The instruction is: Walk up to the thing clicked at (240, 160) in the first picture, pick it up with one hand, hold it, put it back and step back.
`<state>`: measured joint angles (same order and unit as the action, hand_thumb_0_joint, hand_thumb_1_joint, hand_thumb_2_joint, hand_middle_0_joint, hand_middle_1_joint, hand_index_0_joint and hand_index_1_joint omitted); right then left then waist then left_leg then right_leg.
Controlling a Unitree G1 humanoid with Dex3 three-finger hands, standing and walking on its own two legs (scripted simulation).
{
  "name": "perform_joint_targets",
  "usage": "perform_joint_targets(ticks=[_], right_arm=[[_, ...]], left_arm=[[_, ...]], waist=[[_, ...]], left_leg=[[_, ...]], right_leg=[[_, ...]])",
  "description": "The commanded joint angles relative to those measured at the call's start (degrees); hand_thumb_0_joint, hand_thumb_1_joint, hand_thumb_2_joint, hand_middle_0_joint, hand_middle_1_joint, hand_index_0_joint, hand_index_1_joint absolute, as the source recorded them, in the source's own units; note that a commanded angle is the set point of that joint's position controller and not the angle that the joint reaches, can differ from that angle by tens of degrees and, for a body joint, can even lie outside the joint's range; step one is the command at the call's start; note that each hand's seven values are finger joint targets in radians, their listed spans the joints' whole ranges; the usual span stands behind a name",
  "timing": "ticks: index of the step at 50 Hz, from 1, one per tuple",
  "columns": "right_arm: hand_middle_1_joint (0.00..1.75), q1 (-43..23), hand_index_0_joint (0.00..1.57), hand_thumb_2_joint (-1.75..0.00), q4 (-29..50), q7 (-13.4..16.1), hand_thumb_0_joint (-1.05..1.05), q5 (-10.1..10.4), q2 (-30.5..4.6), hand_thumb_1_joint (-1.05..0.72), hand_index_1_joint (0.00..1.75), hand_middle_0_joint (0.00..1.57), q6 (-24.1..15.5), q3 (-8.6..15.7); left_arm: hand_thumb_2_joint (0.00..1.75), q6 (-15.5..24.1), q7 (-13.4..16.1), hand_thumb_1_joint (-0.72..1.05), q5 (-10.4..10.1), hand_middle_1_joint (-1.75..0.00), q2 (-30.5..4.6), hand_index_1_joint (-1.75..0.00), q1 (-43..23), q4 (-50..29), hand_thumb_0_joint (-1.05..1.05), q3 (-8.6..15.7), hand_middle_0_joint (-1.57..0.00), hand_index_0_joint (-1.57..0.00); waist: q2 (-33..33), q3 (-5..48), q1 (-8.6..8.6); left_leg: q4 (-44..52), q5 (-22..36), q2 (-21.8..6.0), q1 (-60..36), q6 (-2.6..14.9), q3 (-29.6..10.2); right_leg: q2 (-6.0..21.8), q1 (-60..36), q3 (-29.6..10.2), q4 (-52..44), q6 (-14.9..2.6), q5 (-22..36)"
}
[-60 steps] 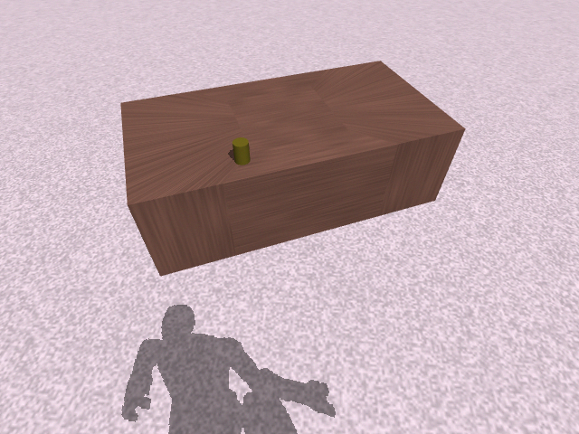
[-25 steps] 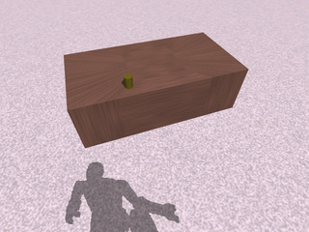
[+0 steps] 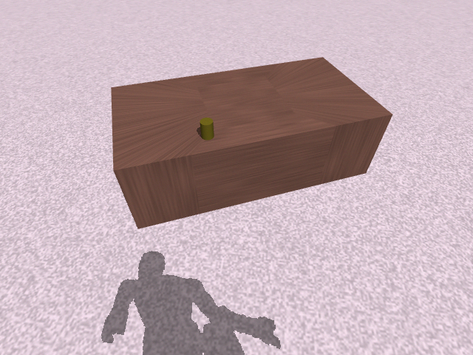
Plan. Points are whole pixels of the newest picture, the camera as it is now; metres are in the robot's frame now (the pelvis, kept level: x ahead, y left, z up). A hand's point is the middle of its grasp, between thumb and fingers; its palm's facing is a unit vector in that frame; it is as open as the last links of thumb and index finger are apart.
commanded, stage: walk up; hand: right
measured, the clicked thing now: (207, 129) +1.13 +0.11 -0.32
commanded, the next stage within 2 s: none
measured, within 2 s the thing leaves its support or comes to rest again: neither
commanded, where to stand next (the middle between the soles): +0.68 +0.21 m, yaw +16 degrees
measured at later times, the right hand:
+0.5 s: hand (330, 346) +0.20 -0.17 -0.14, palm faces -0.15 +0.92 -0.37, open 7.4 cm
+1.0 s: hand (292, 211) +0.52 -0.15 -0.14, palm faces -0.35 +0.87 -0.35, open 7.4 cm
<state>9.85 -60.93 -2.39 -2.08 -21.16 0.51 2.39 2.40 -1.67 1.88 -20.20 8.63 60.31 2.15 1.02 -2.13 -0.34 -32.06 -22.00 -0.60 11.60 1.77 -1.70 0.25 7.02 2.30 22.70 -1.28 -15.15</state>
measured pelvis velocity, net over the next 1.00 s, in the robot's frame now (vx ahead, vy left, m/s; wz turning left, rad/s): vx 0.36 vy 0.09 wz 0.29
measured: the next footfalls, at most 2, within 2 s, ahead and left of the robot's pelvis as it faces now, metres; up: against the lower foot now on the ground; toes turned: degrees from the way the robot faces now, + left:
left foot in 0.24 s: +0.16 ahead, +0.21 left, +0.00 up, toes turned +11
right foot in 0.68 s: +0.41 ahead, +0.00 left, +0.00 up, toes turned +9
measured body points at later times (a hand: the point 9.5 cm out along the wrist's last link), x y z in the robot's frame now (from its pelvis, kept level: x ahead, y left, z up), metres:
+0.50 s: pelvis +0.14 +0.10 -0.01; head +0.15 +0.11 +0.44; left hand +0.18 +0.43 -0.13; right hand +0.21 -0.21 -0.11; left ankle +0.12 +0.20 -0.74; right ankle +0.24 -0.04 -0.70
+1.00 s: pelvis +0.36 +0.09 +0.00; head +0.38 +0.08 +0.45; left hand +0.30 +0.40 -0.10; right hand +0.54 -0.20 -0.12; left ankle +0.42 +0.26 -0.70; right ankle +0.37 -0.01 -0.74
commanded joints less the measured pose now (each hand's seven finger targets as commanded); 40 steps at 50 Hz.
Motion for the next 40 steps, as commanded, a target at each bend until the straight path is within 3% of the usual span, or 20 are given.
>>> perform_joint_targets(ticks=[1,3,5,8,9,11,12,13,14,16,19,24,29,31,33,34,35,36,37,40], right_arm=[[0.3,-7.85,0.2,-0.9,10.34,-1.38,0.0,-0.94,-13.55,-0.9,0.3,0.2,-1.37,4.51],[0.3,-2.86,0.2,-0.9,10.26,-2.44,0.0,-0.27,-13.54,-0.9,0.3,0.2,-1.7,5.22],[0.3,-1.34,0.2,-0.9,10.72,-3.22,0.0,-0.2,-12.63,-0.9,0.3,0.2,-1.95,5.39],[0.3,1.51,0.2,-0.9,10.92,-3.68,0.0,0.01,-12.03,-0.9,0.3,0.2,-2.14,6.14],[0.3,4.71,0.2,-0.9,10.12,-3.55,0.0,0.03,-12.05,-0.9,0.3,0.2,-2.24,6.56],[0.3,11.97,0.2,-0.9,7.77,-2.57,0.0,-0.15,-14.81,-0.9,0.3,0.2,-2.68,7.89],[0.3,19.01,0.2,-0.9,6.56,-1.65,0.0,-0.27,-18.29,-0.9,0.3,0.2,-2.98,8.98],[0.3,21.02,0.2,-0.9,8.44,-1.0,0.0,-0.48,-24.29,-0.9,0.3,0.2,-3.74,9.3],[0.3,16.29,0.2,-0.9,10.24,-1.09,0.0,1.49,-26.11,-0.9,0.3,0.2,-3.68,9.35],[0.3,8.8,0.2,-0.9,13.02,-0.26,0.0,1.62,-21.91,-0.9,0.3,0.2,-4.45,7.5],[0.3,8.46,0.2,-0.9,13.77,0.18,0.0,1.72,-18.14,-0.9,0.3,0.2,-5.43,5.96],[0.3,11.57,0.2,-0.9,15.28,0.18,0.0,1.15,-18.11,-0.9,0.3,0.2,-6.25,5.95],[0.3,11.97,0.2,-0.9,17.05,0.24,0.0,1.51,-17.68,-0.9,0.3,0.2,-6.3,5.78],[0.3,11.11,0.2,-0.9,17.81,0.44,0.0,1.42,-17.33,-0.9,0.3,0.2,-6.09,5.68],[0.3,10.85,0.2,-0.9,18.84,0.85,0.0,1.68,-15.07,-0.9,0.3,0.2,-5.85,4.77],[0.3,13.33,0.2,-0.9,19.23,0.97,0.0,2.11,-11.25,-0.9,0.3,0.2,-5.89,3.38],[0.3,15.26,0.2,-0.9,20.68,0.98,0.0,2.42,-8.67,-0.9,0.3,0.2,-5.93,2.39],[0.3,13.48,0.2,-0.9,18.91,1.95,0.0,2.08,-14.54,-0.9,0.3,0.2,-5.34,3.79],[0.3,13.04,0.2,-0.9,17.56,2.06,0.0,2.18,-15.71,-0.9,0.3,0.2,-5.12,4.16],[0.3,13.91,0.2,-0.9,15.43,0.7,0.0,2.1,-14.03,-0.9,0.3,0.2,-4.97,3.78]], left_arm=[[0.9,2.44,1.34,0.9,0.56,-0.3,-19.86,-0.3,1.69,-7.11,0.0,6.64,-0.2,-0.2],[0.9,2.92,1.12,0.9,0.82,-0.3,-19.18,-0.3,-0.25,-8.62,0.0,6.48,-0.2,-0.2],[0.9,3.16,0.52,0.9,0.88,-0.3,-19.43,-0.3,-1.27,-10.57,0.0,6.66,-0.2,-0.2],[0.9,2.83,-0.39,0.9,0.7,-0.3,-19.96,-0.3,-1.6,-11.52,0.0,6.57,-0.2,-0.2],[0.9,2.46,-0.51,0.9,0.66,-0.3,-19.99,-0.3,-2.63,-11.77,0.0,6.44,-0.2,-0.2],[0.9,1.57,-0.54,0.9,0.82,-0.3,-16.79,-0.3,-0.12,-12.1,0.0,5.33,-0.2,-0.2],[0.9,1.23,-0.84,0.9,0.85,-0.3,-13.3,-0.3,1.6,-12.67,0.0,4.17,-0.2,-0.2],[0.9,1.44,-0.89,0.9,-0.5,-0.3,-9.93,-0.3,0.3,-15.16,0.0,3.08,-0.2,-0.2],[0.9,1.45,-0.33,0.9,-0.42,-0.3,-16.35,-0.3,-2.96,-15.32,0.0,4.03,-0.2,-0.2],[0.9,1.16,-0.52,0.9,-1.56,-0.3,-17.97,-0.3,2.84,-11.91,0.0,4.05,-0.2,-0.2],[0.9,0.69,-1.19,0.9,-1.21,-0.3,-18.04,-0.3,7.2,-9.15,0.0,4.67,-0.2,-0.2],[0.9,0.75,-2.36,0.9,-0.74,-0.3,-15.91,-0.3,1.89,-13.0,0.0,5.0,-0.2,-0.2],[0.9,1.52,-2.82,0.9,-0.82,-0.3,-14.31,-0.3,-1.35,-14.87,0.0,5.15,-0.2,-0.2],[0.9,1.9,-2.67,0.9,-0.87,-0.3,-13.7,-0.3,0.35,-14.73,0.0,5.32,-0.2,-0.2],[0.9,2.77,-1.74,0.9,-0.84,-0.3,-14.68,-0.3,9.83,-12.36,0.0,6.45,-0.2,-0.2],[0.9,3.47,-0.92,0.9,-0.23,-0.3,-17.72,-0.3,16.49,-11.17,0.0,7.59,-0.2,-0.2],[0.9,4.03,-0.4,0.9,-0.25,-0.3,-22.42,-0.3,18.5,-12.48,0.0,8.4,-0.2,-0.2],[0.9,3.64,-0.44,0.9,-1.25,-0.3,-23.22,-0.3,15.8,-13.15,0.0,8.02,-0.2,-0.2],[0.9,3.61,-0.42,0.9,-1.74,-0.3,-21.73,-0.3,12.61,-14.18,0.0,7.61,-0.2,-0.2],[0.9,3.76,-0.27,0.9,-1.56,-0.3,-17.35,-0.3,8.5,-15.38,0.0,5.92,-0.2,-0.2]], waist=[[-4.53,-5.86,4.71],[-6.25,-4.0,2.11],[-8.68,-2.98,1.78],[-9.82,-2.47,0.24],[-8.56,-1.83,-1.81],[0.71,1.36,-4.57],[12.16,3.26,-8.15],[25.04,2.63,-8.66],[12.51,0.1,-6.79],[3.94,-1.58,-1.27],[5.84,-1.66,0.43],[6.87,-4.72,-1.57],[5.46,-4.13,-1.91],[5.69,-2.37,-0.54],[0.08,3.84,4.63],[-9.65,8.27,7.12],[-18.45,8.95,6.07],[-10.51,7.03,5.87],[-6.1,2.81,4.38],[-8.5,-2.68,1.39]], left_leg=[[-21.89,-2.19,-6.09,29.28,-0.59,-4.59],[-18.25,-0.95,-7.44,24.76,-1.65,-3.59],[-12.03,0.07,-7.54,17.64,-2.09,-1.28],[-4.33,6.91,-4.64,6.24,-1.92,4.34],[-2.58,10.73,-3.32,0.03,-1.91,7.4],[-3.32,4.54,0.74,-11.96,-1.19,9.6],[3.54,-7.97,-2.57,-18.64,2.43,-0.44],[21.26,-23.58,-17.89,-16.7,9.32,-36.79],[26.94,-30.99,-23.29,-5.71,14.13,-47.62],[20.61,-19.82,-18.52,-7.16,12.35,-31.43],[20.24,-6.88,-12.56,1.76,9.02,-17.96],[20.44,-0.52,-13.23,-0.29,11.78,-14.3],[17.87,4.71,-11.97,1.22,9.71,-10.59],[13.09,14.58,-11.75,1.14,9.09,-8.48],[-3.69,27.68,-8.22,3.83,5.89,-4.2],[-20.23,21.5,-2.88,9.97,3.75,-0.23],[-32.61,-4.97,4.86,24.03,1.18,1.41],[-38.06,-8.29,2.55,26.21,1.52,-4.1],[-39.09,-4.66,-0.22,25.45,1.28,-6.03],[-30.18,1.6,-2.99,20.96,0.47,-4.77]], right_leg=[[25.67,-5.25,-25.91,-17.15,-13.87,-25.65],[20.76,-5.33,-16.33,-15.76,-11.81,-18.92],[18.0,-1.85,-8.43,-12.93,-10.45,-11.47],[14.24,6.68,-1.14,-7.93,-7.7,-11.77],[13.75,11.0,0.56,-4.76,-7.23,-15.53],[10.58,18.81,4.25,10.12,-6.11,-15.85],[6.51,25.09,7.2,30.88,-4.47,-9.71],[-2.11,36.88,4.5,45.65,-1.84,-20.7],[2.05,32.67,-5.29,47.58,-2.71,-19.82],[6.9,33.6,-6.34,46.9,-2.13,-8.95],[7.56,23.29,-3.91,37.28,-0.43,-2.8],[6.74,24.85,-2.51,23.54,1.0,-0.7],[4.31,18.74,-0.21,14.66,0.03,5.32],[2.62,13.51,1.42,12.44,-0.66,4.11],[0.03,-2.94,1.89,6.59,-2.2,4.36],[6.57,-12.13,-6.57,1.81,-3.67,-0.92],[22.61,-19.32,-32.7,-5.02,-8.78,-4.52],[27.06,-13.41,-39.67,-7.83,-13.65,-11.73],[25.21,-7.53,-34.41,-8.36,-14.34,-13.49],[16.9,2.89,-17.06,-9.53,-10.99,-4.22]])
